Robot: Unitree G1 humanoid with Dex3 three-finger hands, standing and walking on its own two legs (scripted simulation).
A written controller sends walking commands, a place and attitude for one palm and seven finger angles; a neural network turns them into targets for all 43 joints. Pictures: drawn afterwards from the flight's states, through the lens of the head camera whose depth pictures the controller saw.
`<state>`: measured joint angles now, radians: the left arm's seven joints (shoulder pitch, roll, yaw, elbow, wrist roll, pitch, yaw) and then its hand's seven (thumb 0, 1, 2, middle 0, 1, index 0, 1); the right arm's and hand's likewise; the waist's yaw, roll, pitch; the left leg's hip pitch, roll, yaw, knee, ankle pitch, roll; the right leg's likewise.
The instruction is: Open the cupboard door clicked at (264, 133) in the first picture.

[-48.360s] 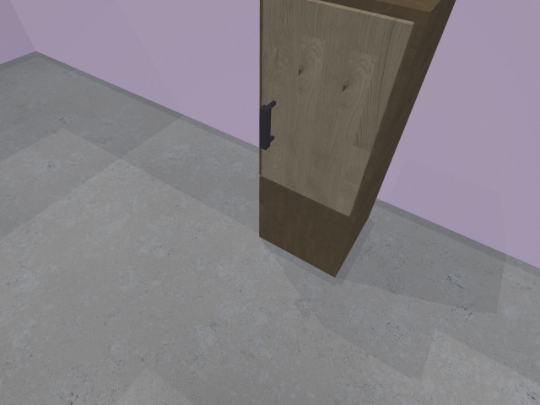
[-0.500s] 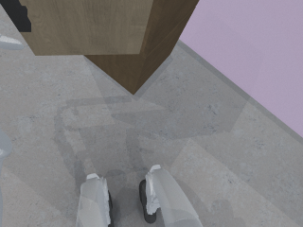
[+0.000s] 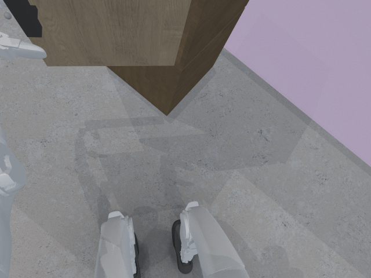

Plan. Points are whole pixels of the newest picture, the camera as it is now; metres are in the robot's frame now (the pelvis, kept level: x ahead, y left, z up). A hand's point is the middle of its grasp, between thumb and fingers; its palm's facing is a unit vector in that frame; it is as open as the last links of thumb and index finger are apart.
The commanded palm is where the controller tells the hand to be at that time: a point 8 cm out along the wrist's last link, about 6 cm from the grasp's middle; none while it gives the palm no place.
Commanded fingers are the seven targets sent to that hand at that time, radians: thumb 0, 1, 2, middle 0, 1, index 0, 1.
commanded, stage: slide the fingers in behind the handle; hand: left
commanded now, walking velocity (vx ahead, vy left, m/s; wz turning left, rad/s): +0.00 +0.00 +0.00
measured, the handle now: out of the picture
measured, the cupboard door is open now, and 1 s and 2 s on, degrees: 46 46 55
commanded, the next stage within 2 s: close the thumb around the handle in 0.68 s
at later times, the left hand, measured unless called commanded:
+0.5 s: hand (32, 15) +0.58 +0.21 +0.06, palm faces +0.05 -1.00 -0.03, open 13.8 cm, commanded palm +0.57 +0.22 +0.05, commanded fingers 0.00 -0.50 0.30 -0.30 -1.20 -0.30 -1.20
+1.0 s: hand (31, 15) +0.58 +0.21 +0.06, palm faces +0.05 -1.00 -0.02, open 12.5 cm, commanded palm +0.56 +0.22 +0.05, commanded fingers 0.00 0.17 0.59 -0.35 -1.27 -0.35 -1.27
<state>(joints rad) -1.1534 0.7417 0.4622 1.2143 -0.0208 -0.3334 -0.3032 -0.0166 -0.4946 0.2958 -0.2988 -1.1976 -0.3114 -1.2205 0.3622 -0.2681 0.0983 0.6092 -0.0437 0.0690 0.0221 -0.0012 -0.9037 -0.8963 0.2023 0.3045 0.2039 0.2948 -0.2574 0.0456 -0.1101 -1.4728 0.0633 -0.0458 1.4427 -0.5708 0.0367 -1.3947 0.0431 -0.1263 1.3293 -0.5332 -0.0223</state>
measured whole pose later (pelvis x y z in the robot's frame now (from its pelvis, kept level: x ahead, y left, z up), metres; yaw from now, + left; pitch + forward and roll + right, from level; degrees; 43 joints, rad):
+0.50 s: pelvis +0.00 +0.00 +0.01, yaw +0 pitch +33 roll -7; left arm -1.13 0.66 0.44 1.24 0.00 -0.38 -0.22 -0.02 -0.49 0.30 -0.29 -1.20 -0.32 -1.22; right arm 0.37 -0.26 0.09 0.61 -0.05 0.07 0.04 0.00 -0.90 -0.90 0.20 0.30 0.20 0.29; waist -0.26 0.06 -0.12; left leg -1.43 0.06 -0.03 1.42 -0.57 0.03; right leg -1.36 0.04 -0.11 1.32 -0.54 -0.02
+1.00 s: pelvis +0.00 +0.00 +0.00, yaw +0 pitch +34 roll -7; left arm -1.14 0.68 0.45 1.22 -0.01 -0.35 -0.25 -0.02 -0.28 0.39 -0.31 -1.22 -0.34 -1.23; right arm 0.36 -0.27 0.09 0.61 -0.05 0.07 0.03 0.00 -0.90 -0.90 0.20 0.30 0.20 0.29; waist -0.26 0.06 -0.12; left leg -1.46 0.07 -0.04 1.43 -0.57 0.03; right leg -1.39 0.05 -0.12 1.33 -0.54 -0.03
